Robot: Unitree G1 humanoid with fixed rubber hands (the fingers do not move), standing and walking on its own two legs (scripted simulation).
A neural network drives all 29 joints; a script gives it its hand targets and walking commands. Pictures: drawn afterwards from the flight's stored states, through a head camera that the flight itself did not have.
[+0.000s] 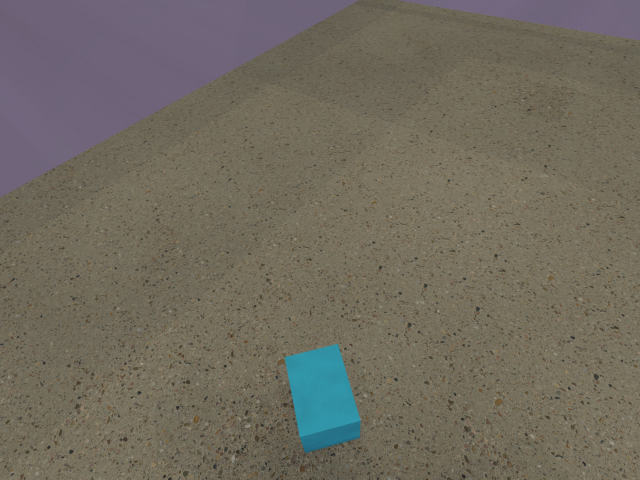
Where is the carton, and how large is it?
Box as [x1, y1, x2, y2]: [285, 344, 360, 452]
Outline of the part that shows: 337,344 285,357 299,435 305,452 359,437 360,420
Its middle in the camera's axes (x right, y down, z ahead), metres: +0.01 +0.46 +1.16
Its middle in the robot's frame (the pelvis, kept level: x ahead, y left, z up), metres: +0.48 +0.05 -0.69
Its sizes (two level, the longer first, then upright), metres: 0.229 0.165 0.158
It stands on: the floor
